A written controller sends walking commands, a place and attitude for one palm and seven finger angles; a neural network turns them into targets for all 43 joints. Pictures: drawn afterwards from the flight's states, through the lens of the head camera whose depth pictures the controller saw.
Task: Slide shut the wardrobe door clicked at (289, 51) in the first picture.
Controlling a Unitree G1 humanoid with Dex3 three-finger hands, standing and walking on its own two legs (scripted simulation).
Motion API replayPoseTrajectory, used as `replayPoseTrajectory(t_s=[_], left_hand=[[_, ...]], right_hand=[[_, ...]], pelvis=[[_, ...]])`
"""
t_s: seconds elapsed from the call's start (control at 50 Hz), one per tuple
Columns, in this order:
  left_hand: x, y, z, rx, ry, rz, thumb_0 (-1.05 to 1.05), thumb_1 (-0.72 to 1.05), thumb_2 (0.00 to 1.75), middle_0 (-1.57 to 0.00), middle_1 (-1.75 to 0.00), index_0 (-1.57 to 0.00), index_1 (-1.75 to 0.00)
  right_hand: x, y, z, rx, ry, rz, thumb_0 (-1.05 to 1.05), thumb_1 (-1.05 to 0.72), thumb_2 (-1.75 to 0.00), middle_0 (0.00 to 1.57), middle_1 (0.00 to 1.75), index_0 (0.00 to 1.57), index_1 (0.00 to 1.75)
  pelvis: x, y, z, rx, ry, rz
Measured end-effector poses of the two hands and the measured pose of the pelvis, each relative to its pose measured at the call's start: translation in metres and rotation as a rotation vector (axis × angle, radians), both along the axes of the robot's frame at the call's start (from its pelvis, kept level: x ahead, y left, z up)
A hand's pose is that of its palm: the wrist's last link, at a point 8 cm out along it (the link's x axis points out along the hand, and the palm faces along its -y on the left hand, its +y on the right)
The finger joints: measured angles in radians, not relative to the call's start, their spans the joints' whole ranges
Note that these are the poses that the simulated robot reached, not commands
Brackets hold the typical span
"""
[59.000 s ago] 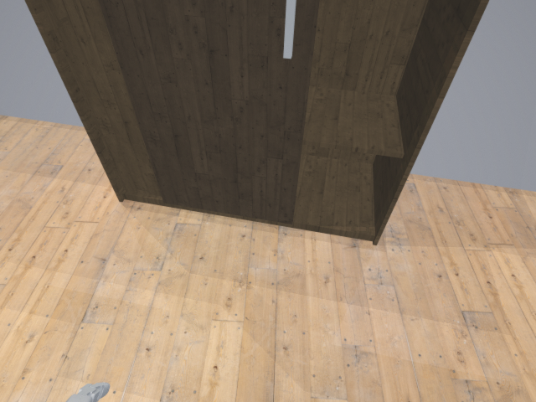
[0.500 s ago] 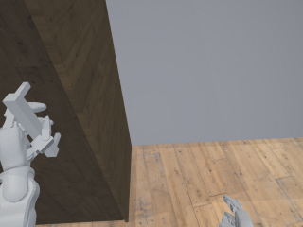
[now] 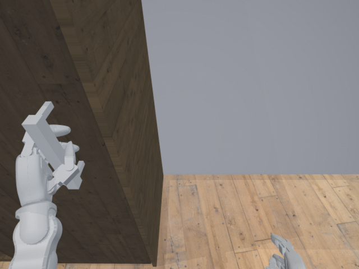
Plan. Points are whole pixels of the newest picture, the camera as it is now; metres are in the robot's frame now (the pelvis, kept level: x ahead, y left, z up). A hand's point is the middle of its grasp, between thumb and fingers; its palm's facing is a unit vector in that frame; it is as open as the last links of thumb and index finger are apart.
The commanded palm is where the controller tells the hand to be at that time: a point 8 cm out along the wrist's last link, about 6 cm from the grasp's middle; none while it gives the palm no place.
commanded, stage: stop walking and hold the door there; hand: left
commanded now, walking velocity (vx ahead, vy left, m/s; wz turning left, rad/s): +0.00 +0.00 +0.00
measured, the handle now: (61, 148) +0.28 +0.26 +0.17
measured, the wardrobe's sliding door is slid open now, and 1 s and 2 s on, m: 0.00 0.00 0.00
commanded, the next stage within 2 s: loosen the grip on the handle in 0.14 s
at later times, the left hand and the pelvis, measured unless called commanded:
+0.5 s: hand (60, 167) +0.24 +0.24 +0.16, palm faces +0.49 -0.87 -0.09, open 9.6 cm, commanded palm +0.20 +0.27 +0.16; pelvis -0.04 -0.01 -0.01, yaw +3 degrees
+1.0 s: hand (57, 169) +0.24 +0.25 +0.16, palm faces +0.44 -0.88 -0.15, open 14.7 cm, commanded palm +0.19 +0.31 +0.16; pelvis -0.03 -0.02 -0.02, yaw +1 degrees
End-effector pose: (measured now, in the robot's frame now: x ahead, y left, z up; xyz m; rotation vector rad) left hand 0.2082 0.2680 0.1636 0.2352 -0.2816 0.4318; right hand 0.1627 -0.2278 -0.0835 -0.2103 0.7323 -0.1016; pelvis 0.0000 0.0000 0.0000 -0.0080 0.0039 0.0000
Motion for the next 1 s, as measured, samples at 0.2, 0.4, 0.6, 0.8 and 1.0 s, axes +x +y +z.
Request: replayPoseTrajectory(t_s=[0.2, 0.4, 0.6, 0.8, 1.0], left_hand=[[0.000, 0.001, 0.000, 0.003, -0.001, -0.014, -0.10, 0.71, 0.80, -0.46, -1.41, -0.29, -1.40], [-0.008, 0.019, -0.002, -0.108, -0.050, -0.047, -0.11, 0.42, 0.72, -0.52, -1.45, -0.36, -1.39], [-0.013, 0.011, -0.001, -0.031, -0.031, 0.068, -0.02, -0.22, 0.37, -0.45, -1.38, -0.29, -1.31], [-0.014, 0.017, -0.002, 0.005, -0.037, -0.007, -0.01, -0.51, 0.22, -0.33, -1.24, -0.25, -1.20], [-0.011, 0.023, -0.001, 0.016, -0.055, -0.007, -0.01, -0.55, 0.20, -0.38, -1.25, -0.25, -1.16]], right_hand=[[0.012, 0.007, 0.007, 0.002, -0.024, 0.010, 0.01, -0.90, -0.90, 0.20, 0.30, 0.20, 0.30], [0.003, 0.016, 0.008, -0.003, -0.054, 0.097, 0.02, -0.90, -0.90, 0.20, 0.30, 0.20, 0.30], [-0.021, 0.006, 0.009, 0.009, -0.145, 0.100, 0.01, -0.90, -0.90, 0.20, 0.30, 0.20, 0.30], [-0.050, -0.022, -0.009, -0.041, -0.059, 0.044, 0.02, -0.90, -0.90, 0.20, 0.30, 0.20, 0.30], [-0.034, -0.021, -0.018, -0.046, -0.029, 0.035, 0.02, -0.90, -0.90, 0.20, 0.30, 0.20, 0.30]], pelvis=[[0.003, 0.004, 0.001, -0.001, 0.004, 0.004], [-0.026, -0.005, -0.005, 0.003, -0.033, 0.037], [-0.044, -0.015, -0.013, 0.014, -0.085, 0.046], [-0.047, -0.023, -0.017, 0.001, -0.073, 0.030], [-0.027, -0.020, -0.019, -0.002, -0.030, 0.026]])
